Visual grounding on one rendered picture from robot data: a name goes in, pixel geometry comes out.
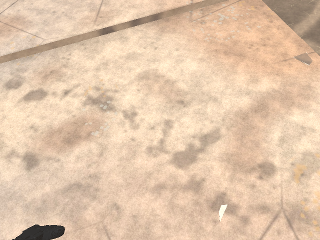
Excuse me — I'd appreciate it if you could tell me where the robot left hand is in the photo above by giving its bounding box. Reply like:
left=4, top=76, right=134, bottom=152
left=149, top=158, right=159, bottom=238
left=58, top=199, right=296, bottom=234
left=12, top=224, right=65, bottom=240

